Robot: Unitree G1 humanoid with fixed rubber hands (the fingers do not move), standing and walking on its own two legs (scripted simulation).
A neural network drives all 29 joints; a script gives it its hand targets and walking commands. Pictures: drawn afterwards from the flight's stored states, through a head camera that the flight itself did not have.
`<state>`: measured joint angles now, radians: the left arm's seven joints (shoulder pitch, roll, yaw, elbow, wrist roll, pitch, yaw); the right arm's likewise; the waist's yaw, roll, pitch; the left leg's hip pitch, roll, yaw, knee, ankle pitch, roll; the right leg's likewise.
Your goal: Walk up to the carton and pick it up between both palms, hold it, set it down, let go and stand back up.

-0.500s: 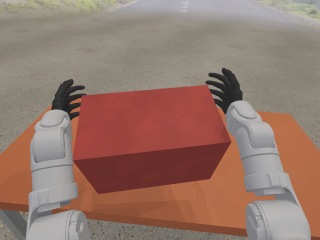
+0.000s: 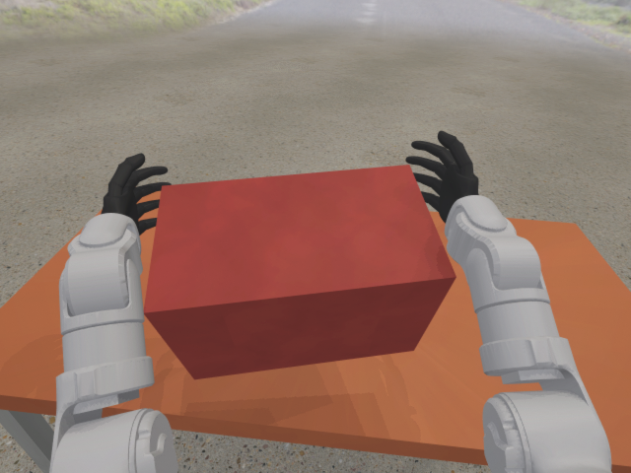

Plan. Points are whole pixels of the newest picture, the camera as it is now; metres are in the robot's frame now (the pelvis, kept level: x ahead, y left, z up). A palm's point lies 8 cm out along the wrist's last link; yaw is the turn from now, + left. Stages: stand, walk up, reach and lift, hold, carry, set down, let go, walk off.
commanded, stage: hold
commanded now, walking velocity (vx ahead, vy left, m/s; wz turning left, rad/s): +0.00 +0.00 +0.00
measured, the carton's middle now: (298, 275) +0.35 +0.00 +0.15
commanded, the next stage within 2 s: none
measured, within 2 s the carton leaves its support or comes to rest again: neither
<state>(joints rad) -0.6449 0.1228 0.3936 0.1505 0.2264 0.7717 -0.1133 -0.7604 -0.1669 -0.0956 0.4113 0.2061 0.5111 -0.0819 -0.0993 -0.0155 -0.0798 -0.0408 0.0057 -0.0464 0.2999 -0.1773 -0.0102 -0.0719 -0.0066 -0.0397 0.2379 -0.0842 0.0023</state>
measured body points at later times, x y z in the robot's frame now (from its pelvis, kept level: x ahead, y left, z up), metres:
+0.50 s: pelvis +0.00 +0.00 +0.00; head -0.07 +0.02 +0.45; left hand +0.37 +0.20 +0.23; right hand +0.37 -0.18 +0.25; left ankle +0.00 +0.12 -0.75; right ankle +0.03 -0.12 -0.75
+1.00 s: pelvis +0.00 +0.00 +0.00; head -0.07 +0.01 +0.45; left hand +0.37 +0.20 +0.23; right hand +0.37 -0.18 +0.26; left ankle +0.00 +0.12 -0.75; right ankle +0.03 -0.12 -0.75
